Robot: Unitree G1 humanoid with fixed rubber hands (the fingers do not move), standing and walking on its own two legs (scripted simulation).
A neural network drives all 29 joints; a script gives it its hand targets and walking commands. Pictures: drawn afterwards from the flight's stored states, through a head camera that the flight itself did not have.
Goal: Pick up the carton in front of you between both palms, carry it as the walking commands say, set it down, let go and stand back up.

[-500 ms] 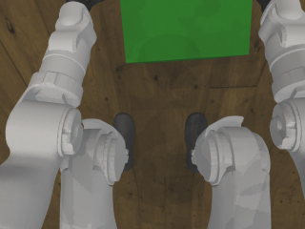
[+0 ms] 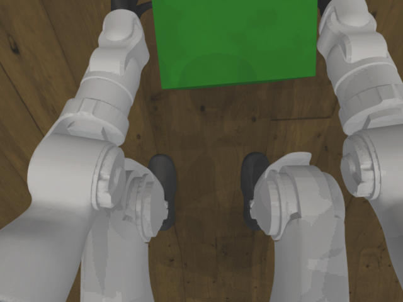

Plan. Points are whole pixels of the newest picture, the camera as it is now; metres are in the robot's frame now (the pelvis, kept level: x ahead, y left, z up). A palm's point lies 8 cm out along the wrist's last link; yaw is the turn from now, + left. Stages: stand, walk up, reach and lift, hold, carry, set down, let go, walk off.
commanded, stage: reach and lift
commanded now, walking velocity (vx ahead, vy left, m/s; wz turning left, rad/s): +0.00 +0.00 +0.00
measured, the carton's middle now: (227, 27) +0.53 -0.06 -0.25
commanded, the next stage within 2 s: none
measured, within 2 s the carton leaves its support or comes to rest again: leaves its support in 0.26 s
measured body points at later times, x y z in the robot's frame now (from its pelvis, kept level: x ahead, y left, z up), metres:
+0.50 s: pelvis +0.01 +0.01 +0.01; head +0.31 -0.05 +0.34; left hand +0.54 +0.09 -0.09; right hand +0.52 -0.21 -0.09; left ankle +0.13 +0.13 -0.34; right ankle +0.12 -0.12 -0.34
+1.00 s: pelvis +0.02 +0.02 +0.14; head +0.25 -0.02 +0.52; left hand +0.51 +0.10 +0.08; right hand +0.48 -0.21 +0.08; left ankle +0.13 +0.13 -0.34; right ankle +0.12 -0.12 -0.34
